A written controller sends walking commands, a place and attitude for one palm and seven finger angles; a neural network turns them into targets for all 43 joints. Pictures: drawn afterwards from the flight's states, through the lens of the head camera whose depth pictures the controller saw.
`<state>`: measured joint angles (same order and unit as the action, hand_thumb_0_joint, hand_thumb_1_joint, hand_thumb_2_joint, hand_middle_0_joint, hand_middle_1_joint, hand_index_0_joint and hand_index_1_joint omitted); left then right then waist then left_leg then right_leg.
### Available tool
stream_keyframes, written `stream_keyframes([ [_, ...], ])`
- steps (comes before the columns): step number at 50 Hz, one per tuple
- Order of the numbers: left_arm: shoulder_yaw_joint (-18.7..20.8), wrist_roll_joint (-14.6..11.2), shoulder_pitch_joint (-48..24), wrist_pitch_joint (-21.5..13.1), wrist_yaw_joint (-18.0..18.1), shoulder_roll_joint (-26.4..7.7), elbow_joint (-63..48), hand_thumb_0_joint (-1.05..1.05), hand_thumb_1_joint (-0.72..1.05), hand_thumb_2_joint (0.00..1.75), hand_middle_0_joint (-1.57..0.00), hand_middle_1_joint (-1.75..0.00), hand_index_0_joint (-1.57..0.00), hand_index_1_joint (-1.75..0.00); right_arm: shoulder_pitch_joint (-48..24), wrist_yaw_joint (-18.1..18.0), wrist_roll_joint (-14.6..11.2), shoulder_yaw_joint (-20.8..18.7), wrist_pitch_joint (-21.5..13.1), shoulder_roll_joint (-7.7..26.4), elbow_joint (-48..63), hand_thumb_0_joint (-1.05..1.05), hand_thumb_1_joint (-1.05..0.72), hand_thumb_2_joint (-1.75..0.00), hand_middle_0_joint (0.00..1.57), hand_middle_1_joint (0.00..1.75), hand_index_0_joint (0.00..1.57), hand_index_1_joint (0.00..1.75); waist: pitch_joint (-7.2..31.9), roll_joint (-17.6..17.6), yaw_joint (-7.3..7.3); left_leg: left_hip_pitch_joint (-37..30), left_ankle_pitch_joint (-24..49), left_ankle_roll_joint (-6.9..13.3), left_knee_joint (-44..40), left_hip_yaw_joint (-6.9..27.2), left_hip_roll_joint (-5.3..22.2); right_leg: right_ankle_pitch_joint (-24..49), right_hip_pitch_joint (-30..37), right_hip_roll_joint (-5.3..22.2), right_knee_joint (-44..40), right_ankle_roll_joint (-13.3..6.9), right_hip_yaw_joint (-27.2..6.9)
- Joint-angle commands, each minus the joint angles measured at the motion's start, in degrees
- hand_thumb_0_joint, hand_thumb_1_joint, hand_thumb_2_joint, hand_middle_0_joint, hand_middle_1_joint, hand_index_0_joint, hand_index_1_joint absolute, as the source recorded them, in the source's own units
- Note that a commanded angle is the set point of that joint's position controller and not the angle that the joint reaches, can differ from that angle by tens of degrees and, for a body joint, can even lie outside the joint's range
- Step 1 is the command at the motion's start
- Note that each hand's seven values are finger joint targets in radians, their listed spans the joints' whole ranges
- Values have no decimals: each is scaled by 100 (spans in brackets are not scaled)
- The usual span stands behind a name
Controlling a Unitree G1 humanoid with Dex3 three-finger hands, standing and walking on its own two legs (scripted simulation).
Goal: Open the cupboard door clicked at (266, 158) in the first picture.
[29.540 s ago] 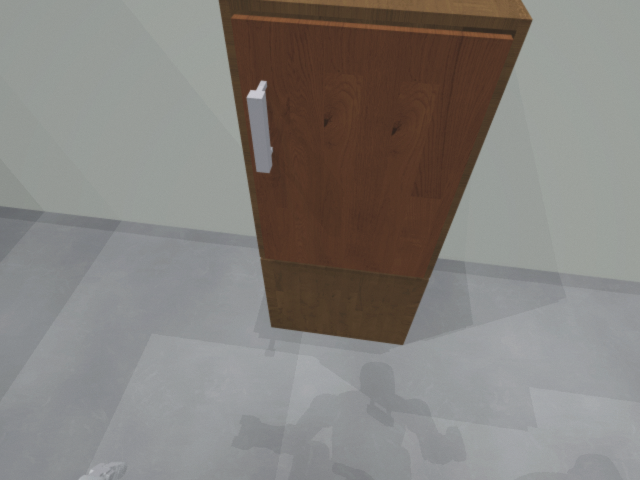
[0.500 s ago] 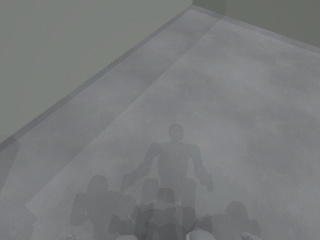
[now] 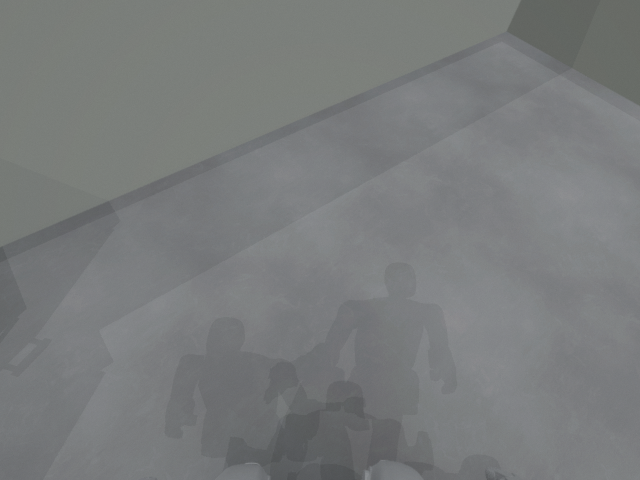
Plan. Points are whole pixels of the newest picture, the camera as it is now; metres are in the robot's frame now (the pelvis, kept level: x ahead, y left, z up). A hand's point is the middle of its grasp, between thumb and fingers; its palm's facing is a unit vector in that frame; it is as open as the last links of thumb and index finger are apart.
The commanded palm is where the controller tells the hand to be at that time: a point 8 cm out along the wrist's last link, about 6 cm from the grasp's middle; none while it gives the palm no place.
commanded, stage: turn to face it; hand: left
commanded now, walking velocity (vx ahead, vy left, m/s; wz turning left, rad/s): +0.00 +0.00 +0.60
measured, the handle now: out of the picture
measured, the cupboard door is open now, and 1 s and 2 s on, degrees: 37 37 37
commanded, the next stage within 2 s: take the last steps up to it in 1.98 s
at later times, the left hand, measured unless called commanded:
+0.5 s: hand out of the picture +0.02 +0.18 -0.15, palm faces +0.30 -0.93 -0.22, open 7.4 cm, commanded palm none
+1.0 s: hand out of the picture +0.01 +0.20 -0.14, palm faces +0.57 -0.77 -0.30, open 7.4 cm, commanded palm none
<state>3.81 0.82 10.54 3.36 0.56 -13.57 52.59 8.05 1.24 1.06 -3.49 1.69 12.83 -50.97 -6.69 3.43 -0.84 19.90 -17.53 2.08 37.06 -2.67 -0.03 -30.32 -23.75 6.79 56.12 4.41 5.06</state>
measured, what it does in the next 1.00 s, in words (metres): steps on the spot, turning left: right foot, then left foot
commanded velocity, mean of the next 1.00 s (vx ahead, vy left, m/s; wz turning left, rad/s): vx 0.00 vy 0.00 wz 0.60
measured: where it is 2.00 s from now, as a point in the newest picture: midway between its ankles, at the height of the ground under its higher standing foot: outside the picture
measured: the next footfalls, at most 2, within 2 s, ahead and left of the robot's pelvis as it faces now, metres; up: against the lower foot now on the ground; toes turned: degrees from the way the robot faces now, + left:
right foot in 0.26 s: +0.07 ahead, -0.16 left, +0.00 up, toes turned +8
left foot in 0.56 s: +0.02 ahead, +0.10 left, +0.00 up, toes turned +25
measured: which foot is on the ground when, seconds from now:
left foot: down 0.00-0.26, up 0.28-0.54, down 0.56-0.96, up 0.98-1.00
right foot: up 0.00-0.24, down 0.26-0.56, up 0.58-0.94, down 0.96-1.00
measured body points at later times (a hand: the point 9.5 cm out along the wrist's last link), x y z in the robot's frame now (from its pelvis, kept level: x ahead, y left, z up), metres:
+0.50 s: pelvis +0.01 -0.03 +0.01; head +0.06 -0.01 +0.46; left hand +0.01 +0.23 -0.13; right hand +0.17 -0.25 -0.13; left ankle -0.02 +0.08 -0.69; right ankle +0.03 -0.16 -0.72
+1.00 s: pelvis +0.03 -0.04 +0.01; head +0.08 -0.02 +0.45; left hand -0.02 +0.24 -0.12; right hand +0.22 -0.22 -0.15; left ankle -0.03 +0.08 -0.70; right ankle +0.10 -0.15 -0.73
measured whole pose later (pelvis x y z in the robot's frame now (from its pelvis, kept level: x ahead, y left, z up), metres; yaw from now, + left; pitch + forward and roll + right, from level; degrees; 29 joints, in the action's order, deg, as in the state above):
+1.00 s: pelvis +0.03 -0.04 +0.01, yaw +36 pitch +1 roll +0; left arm 3.6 1.0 7.4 0.8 1.0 -13.2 49.2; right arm 11.0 1.0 0.8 -4.6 3.9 13.3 -53.1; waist -5.2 -2.1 -1.8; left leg 24.4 -24.2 -1.2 44.7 6.4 -3.3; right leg -17.2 -15.8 2.1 32.5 0.6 2.1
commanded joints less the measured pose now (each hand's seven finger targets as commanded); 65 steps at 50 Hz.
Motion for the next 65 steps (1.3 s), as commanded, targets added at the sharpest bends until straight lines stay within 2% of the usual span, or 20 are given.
stream_keyframes([
  [1, 145, 9, -329, -152, 11, -496, -604, 0, 90, 90, -20, -30, -20, -30, 353, -221, 49, -278, -84, 1172, 234, 0, -90, -90, 20, 30, 20, 30, 921, -1250, -105, -1027, 2043, 709, -1686, 1926, 1433, 502, -828, -103, 785, 27, -542],
  [11, 174, -29, 429, -246, 70, -607, -478, 0, 90, 90, -20, -30, -20, -30, -62, -151, 10, -347, 57, 1107, 361, 0, -90, -90, 20, 30, 20, 30, 954, -1014, 265, 307, 959, 322, -1142, 2110, 773, 1418, 1763, -549, -3020, -156, -363],
  [13, 318, 102, 509, -329, 136, -1384, -546, 0, 90, 90, -20, -30, -20, -30, -92, -72, -52, -282, 49, 572, 561, 0, -90, -90, 20, 30, 20, 30, 764, 1407, 398, 1631, -1395, -448, 1139, 498, -489, 1016, 2193, 1827, -4440, -1117, -2639],
  [14, 246, 59, 261, -291, 116, -1399, -651, 0, 90, 90, -20, -30, -20, -30, -54, -21, 13, -286, 64, 672, 576, 0, -90, -90, 20, 30, 20, 30, 667, 987, 268, 1356, -1537, -365, 2311, 594, -201, 1042, 1377, 2054, -4412, -1404, -2436],
  [17, 113, 31, -201, -360, 150, -788, -727, 0, 90, 90, -20, -30, -20, -30, -54, 17, 4, -278, 156, 631, 326, 0, -90, -90, 20, 30, 20, 30, 528, 1112, -19, 1384, -936, -513, 3154, 447, 165, 2963, 1329, 1244, -3816, -1194, -1109],
  [21, 175, 71, 344, -396, 138, -1024, -534, 0, 90, 90, -20, -30, -20, -30, -456, 69, -61, -120, 116, 339, 401, 0, -90, -90, 20, 30, 20, 30, 812, 795, 271, 814, -1024, -588, 1285, -129, 56, 4841, 2080, 1215, -3230, -1094, -526],
  [26, 260, 17, 362, -342, 71, -1188, -441, 0, 90, 90, -20, -30, -20, -30, -3, 56, -55, -128, 25, 552, 325, 0, -90, -90, 20, 30, 20, 30, 1016, 604, 16, -687, 298, -401, -850, -315, -75, 4338, 1579, 1163, -2259, -582, -1],
  [27, 245, -25, 315, -316, 46, -1030, -542, 0, 90, 90, -20, -30, -20, -30, 343, 33, -22, -232, -25, 924, 265, 0, -90, -90, 20, 30, 20, 30, 1304, -284, -196, -1685, 1459, -121, -1214, 411, 509, 3461, 724, 926, -1347, -266, 287],
  [28, 126, -51, 219, -293, 7, -610, -769, 0, 90, 90, -20, -30, -20, -30, 768, -1, 17, -388, -51, 1524, 260, 0, -90, -90, 20, 30, 20, 30, 1485, -2033, -405, -2495, 3667, 692, -1335, 2486, 2107, -138, -771, 112, 25, 166, 471],
  [29, 91, 8, -143, -220, 44, -608, -933, 0, 90, 90, -20, -30, -20, -30, 1142, -57, 25, -423, 1, 1760, 124, 0, -90, -90, 20, 30, 20, 30, 1517, -1742, -583, -2166, 3538, 1196, -1428, 2739, 2487, -890, -958, -2, 791, 67, -152],
  [33, 145, 24, -263, -154, 15, -552, -594, 0, 90, 90, -20, -30, -20, -30, 318, -227, 30, -266, -93, 1181, 289, 0, -90, -90, 20, 30, 20, 30, 968, -1311, -116, -1166, 2285, 708, -1685, 1949, 1439, 566, -916, -24, 1094, 39, -619],
  [45, 154, -35, 271, -236, 71, -573, -543, 0, 90, 90, -20, -30, -20, -30, -12, -162, 18, -348, 37, 1130, 316, 0, -90, -90, 20, 30, 20, 30, 1013, -1214, 198, -11, 1423, 418, -1263, 2308, 805, 1332, 1496, -645, -2652, -121, -357],
  [46, 215, -6, 485, -285, 108, -823, -515, 0, 90, 90, -20, -30, -20, -30, -56, -132, -30, -326, 47, 936, 370, 0, -90, -90, 20, 30, 20, 30, 1017, -605, 322, 649, 726, 142, -765, 2083, 459, 1351, 2211, -185, -3516, -252, -818],
  [47, 312, 76, 545, -336, 154, -1268, -521, 0, 90, 90, -20, -30, -20, -30, 24, -93, -68, -287, 34, 601, 456, 0, -90, -90, 20, 30, 20, 30, 985, 1004, 370, 1607, -719, -298, 411, 1077, -306, 1106, 2668, 1246, -4175, -795, -2282],
  [48, 288, 81, 350, -314, 151, -1420, -623, 0, 90, 90, -20, -30, -20, -30, -62, -54, -26, -305, 31, 695, 527, 0, -90, -90, 20, 30, 20, 30, 811, 1150, 358, 1425, -1666, -412, 1802, 580, -366, 1443, 1894, 2158, -4356, -1356, -2632],
  [53, 137, 58, -91, -382, 166, -803, -672, 0, 90, 90, -20, -30, -20, -30, -134, 43, -40, -216, 151, 462, 307, 0, -90, -90, 20, 30, 20, 30, 568, 901, 45, 1200, -1012, -583, 2492, 242, 166, 4114, 1698, 1240, -3564, -1137, -653],
  [59, 251, 68, 501, -364, 95, -1179, -385, 0, 90, 90, -20, -30, -20, -30, -311, 63, -62, -90, 45, 370, 346, 0, -90, -90, 20, 30, 20, 30, 875, 870, 258, 190, -550, -487, 21, -428, -113, 5097, 2149, 1250, -2705, -848, -180],
  [61, 267, -7, 326, -338, 59, -1156, -430, 0, 90, 90, -20, -30, -20, -30, 201, 43, -29, -160, 0, 639, 240, 0, -90, -90, 20, 30, 20, 30, 1098, 429, -95, -998, 697, -334, -1035, -292, -49, 4539, 1455, 1149, -1837, -462, 177],
  [63, 75, -56, -25, -283, 17, -522, -850, 0, 90, 90, -20, -30, -20, -30, 1051, -31, 22, -418, -42, 1656, 158, 0, -90, -90, 20, 30, 20, 30, 1486, -2105, -535, -2372, 4267, 1036, -1401, 2738, 2328, -802, -867, 25, 508, 165, 333],
  [65, 117, -11, -496, -195, 90, -528, -876, 0, 90, 90, -20, -30, -20, -30, 1031, -169, 51, -413, -62, 1595, 105, 0, -90, -90, 20, 30, 20, 30, 1377, -1561, -508, -1811, 2905, 1148, -1433, 2643, 2006, -483, -1105, 6, 1122, 23, -462],
])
